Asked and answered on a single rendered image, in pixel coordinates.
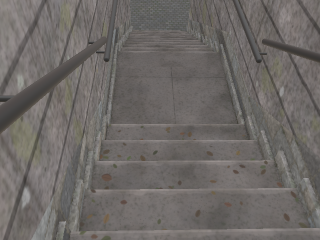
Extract stairs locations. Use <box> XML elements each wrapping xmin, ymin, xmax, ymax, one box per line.
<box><xmin>121</xmin><ymin>30</ymin><xmax>214</xmax><ymax>52</ymax></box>
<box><xmin>69</xmin><ymin>124</ymin><xmax>320</xmax><ymax>240</ymax></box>

